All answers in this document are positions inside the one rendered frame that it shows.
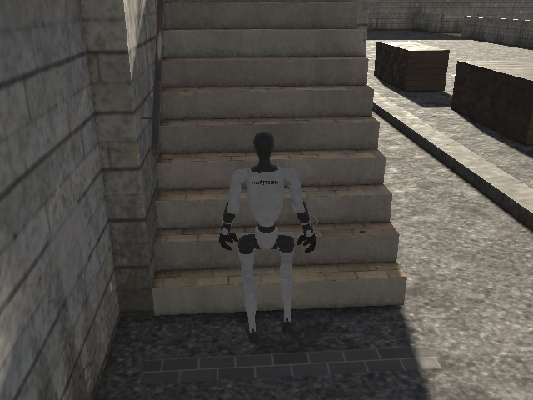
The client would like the robot right upper arm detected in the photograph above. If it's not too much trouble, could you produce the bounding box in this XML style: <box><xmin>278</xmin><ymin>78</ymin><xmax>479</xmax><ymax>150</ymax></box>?
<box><xmin>282</xmin><ymin>167</ymin><xmax>305</xmax><ymax>213</ymax></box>

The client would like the robot left foot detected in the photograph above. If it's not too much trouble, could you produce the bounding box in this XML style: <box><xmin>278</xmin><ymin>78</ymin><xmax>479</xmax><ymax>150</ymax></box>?
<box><xmin>245</xmin><ymin>322</ymin><xmax>258</xmax><ymax>343</ymax></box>

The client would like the robot left upper arm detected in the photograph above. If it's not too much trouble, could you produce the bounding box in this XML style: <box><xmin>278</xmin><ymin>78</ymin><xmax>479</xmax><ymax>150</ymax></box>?
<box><xmin>227</xmin><ymin>168</ymin><xmax>247</xmax><ymax>214</ymax></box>

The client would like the robot left forearm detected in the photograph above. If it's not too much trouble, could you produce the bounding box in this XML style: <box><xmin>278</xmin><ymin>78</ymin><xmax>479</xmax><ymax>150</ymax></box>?
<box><xmin>220</xmin><ymin>202</ymin><xmax>235</xmax><ymax>235</ymax></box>

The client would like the robot left shin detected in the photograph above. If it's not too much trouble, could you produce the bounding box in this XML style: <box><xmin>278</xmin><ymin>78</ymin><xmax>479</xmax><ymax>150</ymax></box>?
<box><xmin>242</xmin><ymin>279</ymin><xmax>257</xmax><ymax>333</ymax></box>

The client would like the robot right forearm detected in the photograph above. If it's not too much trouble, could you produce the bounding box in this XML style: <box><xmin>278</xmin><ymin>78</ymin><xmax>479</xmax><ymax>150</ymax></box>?
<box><xmin>297</xmin><ymin>201</ymin><xmax>314</xmax><ymax>237</ymax></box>

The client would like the robot left hand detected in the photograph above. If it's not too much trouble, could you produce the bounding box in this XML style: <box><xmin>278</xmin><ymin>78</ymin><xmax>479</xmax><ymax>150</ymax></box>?
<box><xmin>219</xmin><ymin>232</ymin><xmax>238</xmax><ymax>251</ymax></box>

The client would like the robot right hand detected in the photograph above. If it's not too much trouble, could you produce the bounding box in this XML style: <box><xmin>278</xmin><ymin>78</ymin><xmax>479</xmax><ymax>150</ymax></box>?
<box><xmin>297</xmin><ymin>233</ymin><xmax>316</xmax><ymax>253</ymax></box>

